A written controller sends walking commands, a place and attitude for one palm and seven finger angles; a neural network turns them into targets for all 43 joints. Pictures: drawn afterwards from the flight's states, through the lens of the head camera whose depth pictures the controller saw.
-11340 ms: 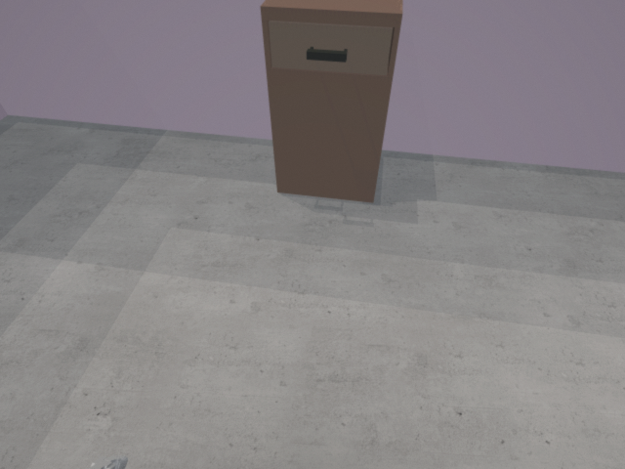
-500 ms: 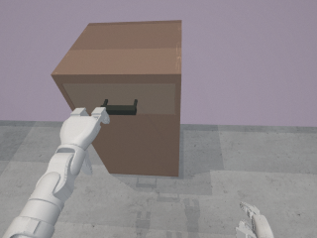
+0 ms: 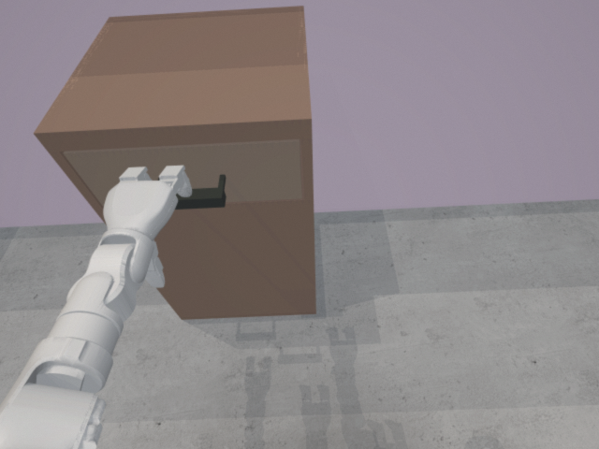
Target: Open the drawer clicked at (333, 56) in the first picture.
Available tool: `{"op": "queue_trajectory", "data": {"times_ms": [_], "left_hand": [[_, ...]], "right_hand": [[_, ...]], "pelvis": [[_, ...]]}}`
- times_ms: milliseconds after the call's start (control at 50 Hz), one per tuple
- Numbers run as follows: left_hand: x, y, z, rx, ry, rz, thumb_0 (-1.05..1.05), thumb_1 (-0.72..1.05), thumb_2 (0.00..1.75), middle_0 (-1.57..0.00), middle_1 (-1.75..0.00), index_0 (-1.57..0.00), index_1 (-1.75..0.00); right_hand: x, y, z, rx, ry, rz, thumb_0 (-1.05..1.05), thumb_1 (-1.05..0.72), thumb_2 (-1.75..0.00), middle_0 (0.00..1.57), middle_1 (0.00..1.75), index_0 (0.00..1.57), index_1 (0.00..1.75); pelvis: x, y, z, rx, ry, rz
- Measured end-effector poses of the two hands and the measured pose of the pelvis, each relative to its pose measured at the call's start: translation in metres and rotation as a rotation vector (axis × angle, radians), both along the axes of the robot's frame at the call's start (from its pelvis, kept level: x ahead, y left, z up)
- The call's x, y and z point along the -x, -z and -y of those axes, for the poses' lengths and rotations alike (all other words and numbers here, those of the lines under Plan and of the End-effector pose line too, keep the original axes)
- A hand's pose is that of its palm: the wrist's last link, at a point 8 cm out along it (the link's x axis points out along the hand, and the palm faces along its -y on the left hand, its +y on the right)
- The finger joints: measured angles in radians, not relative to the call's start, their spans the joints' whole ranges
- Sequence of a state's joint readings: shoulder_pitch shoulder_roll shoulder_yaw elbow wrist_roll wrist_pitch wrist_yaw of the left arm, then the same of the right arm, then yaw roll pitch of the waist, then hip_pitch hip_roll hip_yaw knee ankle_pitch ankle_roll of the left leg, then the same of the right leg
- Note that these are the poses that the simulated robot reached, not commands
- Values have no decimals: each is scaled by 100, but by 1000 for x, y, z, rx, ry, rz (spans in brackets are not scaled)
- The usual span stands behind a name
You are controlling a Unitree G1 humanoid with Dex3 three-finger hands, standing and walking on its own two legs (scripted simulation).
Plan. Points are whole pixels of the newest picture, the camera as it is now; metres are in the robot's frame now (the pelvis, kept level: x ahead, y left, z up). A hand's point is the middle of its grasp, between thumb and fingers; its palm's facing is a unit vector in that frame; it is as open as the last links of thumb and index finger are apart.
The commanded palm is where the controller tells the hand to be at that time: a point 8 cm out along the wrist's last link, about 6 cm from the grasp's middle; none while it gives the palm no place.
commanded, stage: move the hooked fingers above the handle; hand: left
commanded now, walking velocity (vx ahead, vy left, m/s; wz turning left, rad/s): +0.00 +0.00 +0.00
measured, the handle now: (189, 190) +0.57 +0.25 -0.05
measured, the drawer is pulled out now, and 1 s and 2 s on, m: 0.00 0.00 0.00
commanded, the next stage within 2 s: lower the fingers behind the handle in 1.50 s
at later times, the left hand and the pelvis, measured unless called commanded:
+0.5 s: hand (170, 204) +0.46 +0.23 +0.04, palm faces -0.03 +0.01 -1.00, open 13.8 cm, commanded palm +0.45 +0.24 +0.08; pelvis +0.00 +0.01 -0.01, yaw +0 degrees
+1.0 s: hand (181, 187) +0.52 +0.23 +0.01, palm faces -0.05 -0.02 -1.00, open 13.8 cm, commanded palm +0.50 +0.24 +0.07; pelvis +0.00 +0.02 -0.02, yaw -2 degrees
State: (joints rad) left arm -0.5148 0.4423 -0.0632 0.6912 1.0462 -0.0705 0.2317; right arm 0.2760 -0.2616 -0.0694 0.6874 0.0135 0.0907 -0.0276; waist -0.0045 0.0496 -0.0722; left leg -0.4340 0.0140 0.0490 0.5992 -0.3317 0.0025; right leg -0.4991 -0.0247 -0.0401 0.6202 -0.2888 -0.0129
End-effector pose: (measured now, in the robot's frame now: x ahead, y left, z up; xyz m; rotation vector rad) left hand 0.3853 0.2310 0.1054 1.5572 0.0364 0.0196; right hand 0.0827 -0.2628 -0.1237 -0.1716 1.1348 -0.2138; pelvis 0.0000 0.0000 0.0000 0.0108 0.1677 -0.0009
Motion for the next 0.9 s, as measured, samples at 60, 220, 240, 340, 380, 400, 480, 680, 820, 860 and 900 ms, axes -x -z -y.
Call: {"op": "queue_trajectory", "data": {"times_ms": [60, 220, 240, 340, 380, 400, 480, 680, 820, 860, 900], "left_hand": [[-8, 2, -3, -7, -15, -4, 0, -48, 31, -31, -120, -32, -120], [-23, 7, -4, -9, -6, -19, 0, -48, 31, -31, -120, -32, -120], [-25, 8, -3, -8, -1, -18, 0, -48, 31, -31, -120, -32, -120], [-35, 12, 0, -16, 4, -12, 0, -48, 31, -31, -120, -32, -120], [-41, 13, 0, -22, -2, -10, 0, -49, 31, -31, -120, -32, -120], [-44, 14, 0, -25, -6, -10, 0, -49, 31, -31, -120, -32, -120], [-55, 15, 0, -23, -21, -12, 0, -49, 31, -31, -120, -32, -120], [-83, 24, -3, -26, -35, -50, 0, -48, 31, -31, -120, -32, -120], [-101, 29, -1, -15, -24, -39, 0, -48, 31, -31, -120, -32, -120], [-107, 32, 0, -12, -28, -41, 0, -48, 31, -31, -120, -32, -120], [-111, 34, 0, 3, -32, -39, 0, -48, 31, -31, -120, -32, -120]], "right_hand": [[10, 2, 0, -2, 19, -23, 1, -90, -90, 20, 30, 20, 30], [25, 3, -3, 0, 41, -60, 1, -90, -90, 20, 30, 20, 30], [26, 3, -3, 1, 42, -63, 1, -90, -90, 20, 30, 20, 30], [32, 4, -4, 6, 45, -74, 1, -90, -90, 20, 30, 20, 30], [35, 5, -5, 9, 48, -79, 1, -90, -90, 20, 30, 20, 30], [36, 5, -5, 10, 49, -83, 1, -90, -90, 20, 30, 20, 30], [46, 6, -5, 16, 60, -104, 1, -90, -90, 20, 30, 20, 30], [83, 6, -2, 48, 105, -192, 1, -90, -90, 21, 30, 20, 30], [111, 5, -2, 64, 130, -276, 1, -90, -90, 21, 30, 20, 30], [117, 6, -4, 65, 137, -295, 1, -90, -90, 21, 30, 20, 30], [122, 5, -5, 64, 145, -311, 1, -90, -90, 21, 30, 20, 30]], "pelvis": [[-1, 1, -1, 1, 4, -13], [-1, 3, -5, 6, 5, -38], [-1, 3, -6, 7, 5, -41], [1, 6, -8, 9, 2, -59], [2, 7, -8, 10, 1, -69], [2, 7, -9, 11, 0, -73], [3, 9, -10, 13, 2, -92], [4, 15, -12, 20, 6, -142], [2, 20, -15, 28, 6, -183], [2, 22, -16, 30, 7, -192], [2, 23, -17, 31, 11, -201]]}}
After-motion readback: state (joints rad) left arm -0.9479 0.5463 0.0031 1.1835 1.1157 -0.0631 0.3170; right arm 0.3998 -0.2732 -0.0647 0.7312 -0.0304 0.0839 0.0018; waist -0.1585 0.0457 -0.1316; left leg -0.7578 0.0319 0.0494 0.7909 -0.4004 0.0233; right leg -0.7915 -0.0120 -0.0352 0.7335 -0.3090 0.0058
